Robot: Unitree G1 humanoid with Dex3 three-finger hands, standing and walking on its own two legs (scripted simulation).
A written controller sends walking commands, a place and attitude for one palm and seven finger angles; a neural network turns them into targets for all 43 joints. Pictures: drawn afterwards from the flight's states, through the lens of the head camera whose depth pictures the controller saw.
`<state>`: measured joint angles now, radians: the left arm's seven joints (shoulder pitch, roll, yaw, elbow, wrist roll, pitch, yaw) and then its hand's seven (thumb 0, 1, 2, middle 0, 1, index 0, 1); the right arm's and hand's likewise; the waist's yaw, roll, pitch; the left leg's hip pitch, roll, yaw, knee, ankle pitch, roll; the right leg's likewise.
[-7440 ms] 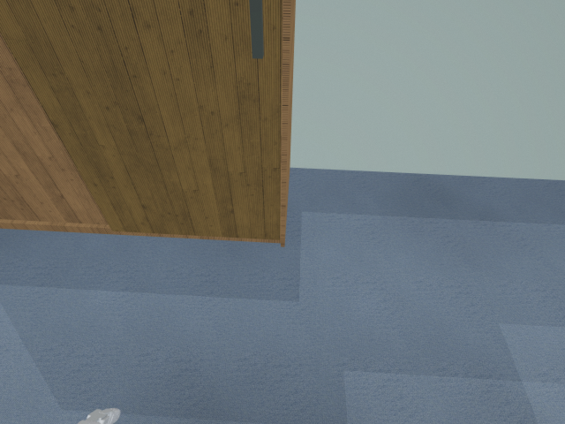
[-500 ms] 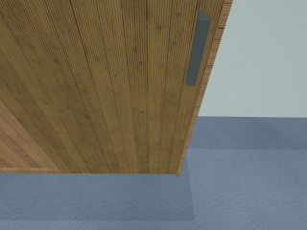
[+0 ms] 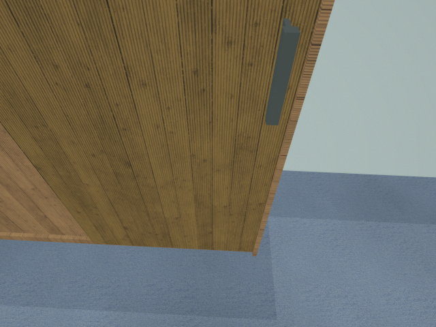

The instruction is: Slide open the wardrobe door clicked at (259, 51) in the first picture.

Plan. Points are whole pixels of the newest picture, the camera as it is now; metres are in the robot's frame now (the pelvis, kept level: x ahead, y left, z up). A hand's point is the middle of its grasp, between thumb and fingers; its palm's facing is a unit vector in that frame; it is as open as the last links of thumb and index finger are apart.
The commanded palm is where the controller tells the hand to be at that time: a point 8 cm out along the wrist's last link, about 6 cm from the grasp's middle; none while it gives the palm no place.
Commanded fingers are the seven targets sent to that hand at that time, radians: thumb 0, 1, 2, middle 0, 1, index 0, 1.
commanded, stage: come to a stop and stand still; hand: right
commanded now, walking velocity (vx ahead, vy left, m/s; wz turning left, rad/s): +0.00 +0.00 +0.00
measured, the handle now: (278, 75) +0.54 -0.08 +0.20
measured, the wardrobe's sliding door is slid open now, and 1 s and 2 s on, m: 0.00 0.00 0.00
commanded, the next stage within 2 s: look again from close up in 0.14 s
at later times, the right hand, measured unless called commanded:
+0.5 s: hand out of the picture +0.03 -0.14 -0.16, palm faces +0.02 +0.97 -0.23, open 7.3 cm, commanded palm none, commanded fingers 0.00 -0.90 -0.90 0.20 0.30 0.20 0.30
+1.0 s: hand out of the picture +0.02 -0.13 -0.17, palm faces +0.03 +0.98 -0.20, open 7.4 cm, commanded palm none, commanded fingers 0.00 -0.90 -0.90 0.20 0.30 0.20 0.30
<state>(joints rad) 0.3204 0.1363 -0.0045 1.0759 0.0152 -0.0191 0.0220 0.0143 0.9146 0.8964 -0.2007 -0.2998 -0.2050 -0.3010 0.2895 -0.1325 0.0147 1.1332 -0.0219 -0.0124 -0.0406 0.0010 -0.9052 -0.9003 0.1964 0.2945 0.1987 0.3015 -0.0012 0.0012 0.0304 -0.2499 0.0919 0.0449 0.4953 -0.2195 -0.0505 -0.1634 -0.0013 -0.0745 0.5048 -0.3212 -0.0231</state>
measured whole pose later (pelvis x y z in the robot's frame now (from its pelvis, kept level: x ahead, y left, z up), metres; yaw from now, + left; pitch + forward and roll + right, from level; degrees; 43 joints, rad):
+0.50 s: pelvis +0.01 +0.04 +0.00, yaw +0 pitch -2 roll -1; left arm 0.30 0.17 -0.01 1.09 0.02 -0.02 0.03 0.01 0.91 0.90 -0.20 -0.30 -0.20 -0.30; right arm 0.25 -0.15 0.00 1.11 -0.02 -0.02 -0.03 0.00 -0.91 -0.90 0.20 0.29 0.20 0.30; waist 0.00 -0.04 0.03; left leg -0.23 0.06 0.06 0.51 -0.25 -0.01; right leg -0.11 -0.04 -0.06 0.45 -0.30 0.03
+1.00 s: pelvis +0.01 +0.05 +0.00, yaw +0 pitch -2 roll +0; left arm 0.28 0.16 -0.01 1.12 0.02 -0.01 0.03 0.01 0.91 0.90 -0.20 -0.30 -0.20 -0.30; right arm 0.25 -0.17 0.00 1.11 -0.02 -0.01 -0.02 0.00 -0.91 -0.90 0.20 0.29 0.20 0.30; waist -0.01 -0.01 0.05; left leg -0.22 0.04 0.08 0.47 -0.22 0.01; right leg -0.11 -0.06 -0.05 0.43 -0.28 0.04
